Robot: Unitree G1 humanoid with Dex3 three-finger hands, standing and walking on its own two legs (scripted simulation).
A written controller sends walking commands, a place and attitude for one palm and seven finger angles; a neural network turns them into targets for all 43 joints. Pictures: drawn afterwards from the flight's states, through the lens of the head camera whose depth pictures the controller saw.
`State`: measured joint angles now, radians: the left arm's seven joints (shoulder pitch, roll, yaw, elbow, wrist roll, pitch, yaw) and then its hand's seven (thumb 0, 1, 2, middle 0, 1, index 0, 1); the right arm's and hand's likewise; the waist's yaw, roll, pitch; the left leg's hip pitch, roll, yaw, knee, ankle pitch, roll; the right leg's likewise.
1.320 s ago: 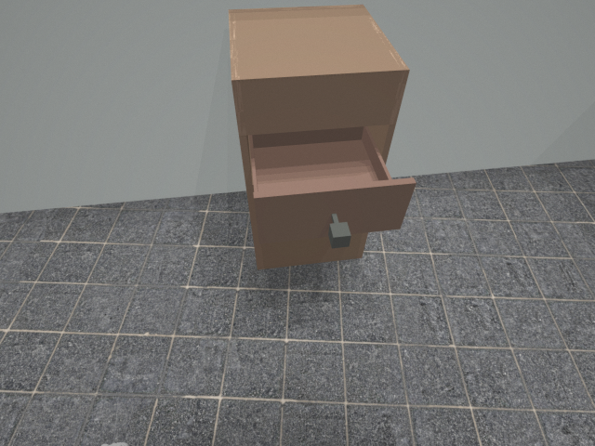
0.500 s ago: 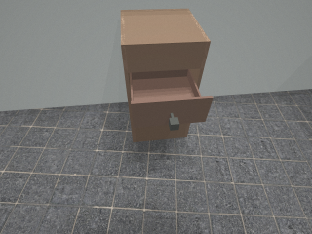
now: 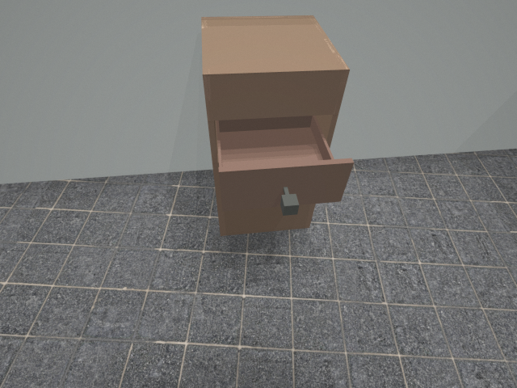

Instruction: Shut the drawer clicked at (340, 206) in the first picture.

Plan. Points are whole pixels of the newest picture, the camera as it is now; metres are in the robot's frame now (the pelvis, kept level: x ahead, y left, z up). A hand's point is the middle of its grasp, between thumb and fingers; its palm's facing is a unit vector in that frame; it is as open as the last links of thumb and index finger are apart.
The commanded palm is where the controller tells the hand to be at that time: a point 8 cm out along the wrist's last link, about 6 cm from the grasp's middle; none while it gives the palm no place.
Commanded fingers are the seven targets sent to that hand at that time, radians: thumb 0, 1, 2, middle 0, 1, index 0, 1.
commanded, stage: look at it before walking up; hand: left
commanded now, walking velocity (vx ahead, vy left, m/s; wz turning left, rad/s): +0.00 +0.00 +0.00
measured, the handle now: (288, 199) +0.66 -0.05 -0.21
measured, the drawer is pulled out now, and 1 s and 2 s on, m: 0.23 0.23 0.23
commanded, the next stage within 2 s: walk to a spot facing it in 0.32 s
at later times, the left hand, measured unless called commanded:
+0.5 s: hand out of the picture +0.08 +0.24 -0.16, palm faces -0.02 -0.95 -0.33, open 7.4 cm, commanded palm none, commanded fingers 0.00 0.90 0.90 -0.20 -0.30 -0.20 -0.30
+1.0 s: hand out of the picture +0.03 +0.14 -0.17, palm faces -0.18 -0.95 -0.27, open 7.4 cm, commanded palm none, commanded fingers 0.00 0.90 0.90 -0.20 -0.30 -0.20 -0.30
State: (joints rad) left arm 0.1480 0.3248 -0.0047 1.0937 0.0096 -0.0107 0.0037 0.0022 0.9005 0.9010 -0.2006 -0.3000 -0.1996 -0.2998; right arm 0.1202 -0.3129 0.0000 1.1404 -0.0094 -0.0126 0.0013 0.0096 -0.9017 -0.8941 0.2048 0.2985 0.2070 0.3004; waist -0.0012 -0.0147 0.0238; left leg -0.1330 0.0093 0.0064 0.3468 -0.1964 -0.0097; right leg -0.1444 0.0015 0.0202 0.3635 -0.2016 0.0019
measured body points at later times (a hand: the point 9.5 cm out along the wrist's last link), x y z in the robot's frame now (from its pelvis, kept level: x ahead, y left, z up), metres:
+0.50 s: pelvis +0.00 +0.00 +0.00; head +0.01 +0.00 +0.45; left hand +0.08 +0.29 -0.14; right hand +0.09 -0.29 -0.13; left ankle -0.01 +0.13 -0.75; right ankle +0.00 -0.12 -0.75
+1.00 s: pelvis -0.03 -0.05 -0.01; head +0.01 -0.09 +0.44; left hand +0.04 +0.19 -0.15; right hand -0.01 -0.31 -0.17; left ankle -0.02 +0.12 -0.66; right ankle -0.02 -0.11 -0.75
